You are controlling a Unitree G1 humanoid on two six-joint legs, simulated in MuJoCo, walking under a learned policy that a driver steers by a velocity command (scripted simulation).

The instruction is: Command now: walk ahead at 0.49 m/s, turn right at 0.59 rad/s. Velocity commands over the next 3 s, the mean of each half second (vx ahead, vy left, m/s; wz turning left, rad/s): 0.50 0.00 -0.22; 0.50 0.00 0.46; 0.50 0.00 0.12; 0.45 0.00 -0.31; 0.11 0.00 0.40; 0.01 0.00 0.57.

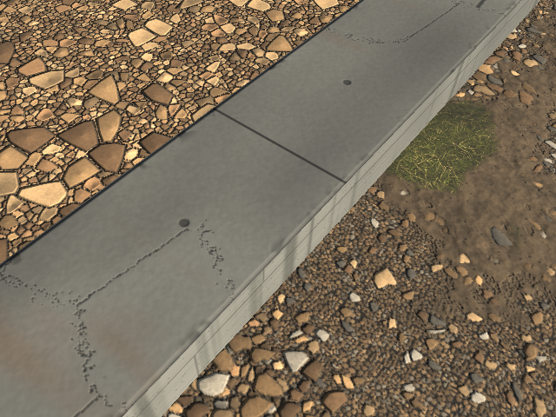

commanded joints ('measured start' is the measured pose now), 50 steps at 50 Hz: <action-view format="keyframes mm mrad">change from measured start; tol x32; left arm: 1 -31 -3 -11 -76 -1 0 -17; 50 -13 -62 -42 -65 15 -19 33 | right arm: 1 21 -71 -9 -31 1 -24 5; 50 60 -97 -34 23 10 51 -21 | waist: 1 20 119 19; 16 128 -172 -385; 50 47 56 -29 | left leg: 1 40 289 -163 -202 185 115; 13 249 298 30 126 858 68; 15 -74 230 40 615 429 41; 16 -465 42 5 990 -405 3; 17 -526 53 -172 1056 -321 23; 35 -418 82 -36 540 45 53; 40 65 -77 13 197 17 140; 42 346 351 -744 90 557 373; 44 140 333 -707 -72 -29 368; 50 -73 149 -427 7 452 253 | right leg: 1 -124 -49 22 -45 110 12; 14 474 111 -146 -640 66 -119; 16 1046 -441 579 -708 88 -304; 30 489 -155 -162 -959 447 -74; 39 596 -223 -264 -414 1080 -57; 42 -56 81 -79 464 -260 71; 50 -223 -40 -66 498 -65 129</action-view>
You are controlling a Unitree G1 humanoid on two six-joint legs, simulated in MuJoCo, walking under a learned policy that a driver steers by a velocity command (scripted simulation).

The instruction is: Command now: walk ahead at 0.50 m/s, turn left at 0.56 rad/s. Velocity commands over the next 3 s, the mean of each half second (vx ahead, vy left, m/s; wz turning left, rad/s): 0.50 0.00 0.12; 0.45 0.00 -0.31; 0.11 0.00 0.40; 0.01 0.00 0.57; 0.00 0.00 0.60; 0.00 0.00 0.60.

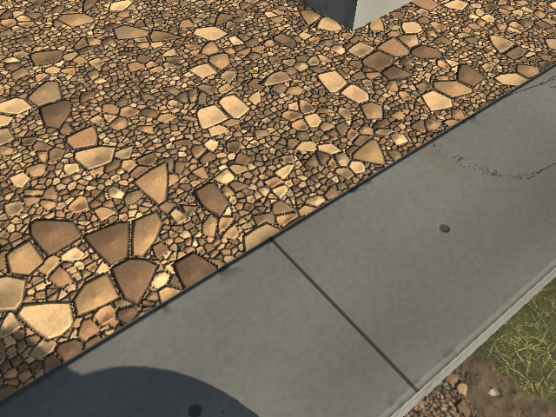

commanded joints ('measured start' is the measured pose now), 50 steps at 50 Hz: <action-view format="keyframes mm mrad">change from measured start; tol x32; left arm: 1 28 35 1 -80 6 27 -1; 14 -513 -53 -76 -447 -13 32 32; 21 381 271 58 -73 -23 65 -7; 50 330 133 57 1 -50 -41 65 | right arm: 1 33 -136 -24 -64 -2 -31 -9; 14 302 -92 17 100 -17 -49 -22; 42 -536 -15 72 -403 -29 -15 43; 50 20 -176 25 -201 -24 -70 -2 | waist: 1 35 39 -21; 14 -90 132 168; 20 291 131 -387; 22 142 -308 -473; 31 -99 132 44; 50 -65 104 -294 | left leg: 1 25 243 -289 -166 509 158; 14 354 362 -257 -424 374 62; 19 150 378 -37 -52 1767 17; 20 168 340 -47 244 1678 -9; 22 -244 -24 -132 1145 138 -95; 27 -576 147 -128 1484 117 -25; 43 -513 112 82 163 311 -111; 48 -104 62 44 -76 310 -30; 50 377 333 -177 32 923 68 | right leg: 1 -184 3 -59 97 9 20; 12 -1024 -19 -74 441 -454 -111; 19 473 172 -197 -225 -77 -198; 22 676 -150 1078 -1159 -296 -381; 25 285 -69 798 -1116 -434 -289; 31 51 88 241 -1134 261 -188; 47 811 4 209 -1036 1230 -72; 49 794 15 181 -764 1090 -48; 50 553 78 135 -495 484 -36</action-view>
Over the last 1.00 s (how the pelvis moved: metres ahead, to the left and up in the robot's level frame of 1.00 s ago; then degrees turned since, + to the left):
0.52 -0.03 -0.01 13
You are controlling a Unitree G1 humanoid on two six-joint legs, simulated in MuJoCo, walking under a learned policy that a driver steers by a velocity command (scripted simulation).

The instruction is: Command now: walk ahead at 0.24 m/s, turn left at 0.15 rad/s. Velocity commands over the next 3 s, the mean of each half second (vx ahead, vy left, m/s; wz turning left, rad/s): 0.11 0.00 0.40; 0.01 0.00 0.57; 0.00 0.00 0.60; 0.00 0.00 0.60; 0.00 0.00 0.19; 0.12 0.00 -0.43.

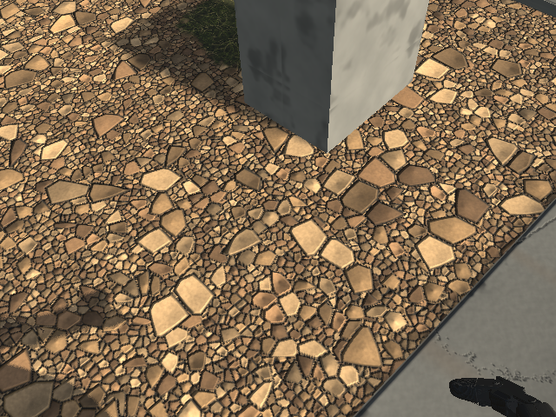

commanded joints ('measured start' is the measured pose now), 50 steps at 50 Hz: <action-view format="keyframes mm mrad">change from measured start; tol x16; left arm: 1 142 37 0 -78 -58 -5 4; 5 -170 119 0 -148 21 25 -17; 21 -425 87 -11 -255 12 120 2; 50 -240 151 11 -296 7 57 1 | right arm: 1 374 -169 -54 56 -8 -12 -13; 4 197 -78 -46 2 36 3 -10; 33 383 -99 -94 -56 26 107 -30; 50 167 -162 -99 -52 13 153 22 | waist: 1 -102 230 -445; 6 -60 -47 -107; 29 -120 106 -74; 33 -146 -235 -103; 50 -55 -168 -47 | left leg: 1 890 524 -580 159 1152 329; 7 339 246 -365 -111 723 179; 11 253 188 -337 -116 674 130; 19 295 166 -532 -166 -34 68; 30 263 134 -669 -48 167 61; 34 -97 -146 -244 485 -639 -106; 40 -83 -40 -154 798 -386 -175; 50 -86 46 -105 555 -422 -179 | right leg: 1 -498 -45 -73 844 -271 166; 6 -578 -159 -82 794 44 137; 21 -680 -161 -64 450 121 147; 31 -229 -111 -67 -87 150 81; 34 -150 -576 381 -224 469 -124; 39 -187 -369 30 -187 559 -86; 50 -78 -453 -31 -200 386 -138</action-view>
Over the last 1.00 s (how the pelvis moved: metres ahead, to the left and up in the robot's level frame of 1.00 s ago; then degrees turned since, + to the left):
0.63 -0.08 0.16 -11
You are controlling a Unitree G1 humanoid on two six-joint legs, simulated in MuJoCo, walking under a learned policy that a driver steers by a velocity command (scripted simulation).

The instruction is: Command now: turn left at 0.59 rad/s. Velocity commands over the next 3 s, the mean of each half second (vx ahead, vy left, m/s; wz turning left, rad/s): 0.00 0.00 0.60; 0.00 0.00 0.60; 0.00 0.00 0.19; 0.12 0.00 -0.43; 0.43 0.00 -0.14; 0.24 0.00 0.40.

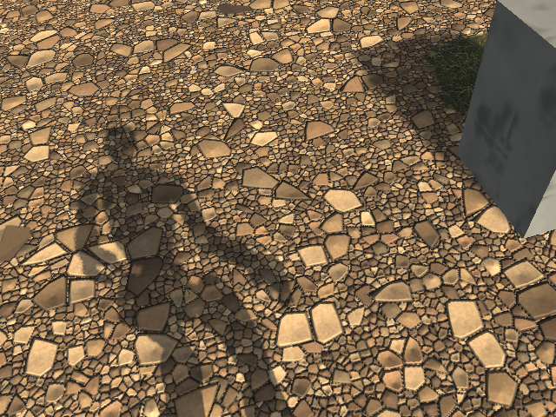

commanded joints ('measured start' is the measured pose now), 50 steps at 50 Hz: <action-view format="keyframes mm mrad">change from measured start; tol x32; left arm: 1 14 164 54 -55 6 -14 -2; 50 10 156 32 -74 6 -2 10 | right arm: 1 -56 -40 -2 -95 1 -11 7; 50 -52 -70 -24 -84 7 -16 7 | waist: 1 24 -188 -57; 8 -27 -199 -100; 11 -50 279 -15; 50 25 -196 -65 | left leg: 1 -76 27 48 -104 -35 14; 10 403 189 -194 -817 182 147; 33 263 145 -474 -657 636 270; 38 -125 -175 -94 -187 -206 67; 50 -167 -24 8 53 7 -10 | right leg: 1 142 -270 202 -117 166 -173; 8 11 -266 71 51 273 -109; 11 -461 22 -24 496 -448 98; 17 -393 -9 116 712 -171 126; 35 -9 70 140 57 -113 58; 38 114 -391 577 -151 141 -131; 50 203 -258 197 -72 304 -172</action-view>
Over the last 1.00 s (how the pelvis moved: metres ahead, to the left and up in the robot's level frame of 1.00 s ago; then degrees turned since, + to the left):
0.12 -0.05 0.02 34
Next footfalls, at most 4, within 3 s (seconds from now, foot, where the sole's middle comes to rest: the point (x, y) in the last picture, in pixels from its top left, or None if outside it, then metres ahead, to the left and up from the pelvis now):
0.20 left None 0.00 0.12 -0.78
0.74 right None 0.07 -0.04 -0.78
1.22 left None -0.07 0.11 -0.78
1.60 right None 0.02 -0.06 -0.78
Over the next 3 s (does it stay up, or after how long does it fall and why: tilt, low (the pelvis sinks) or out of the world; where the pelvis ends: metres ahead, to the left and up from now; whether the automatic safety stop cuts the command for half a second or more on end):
stays up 0.40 0.11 -0.07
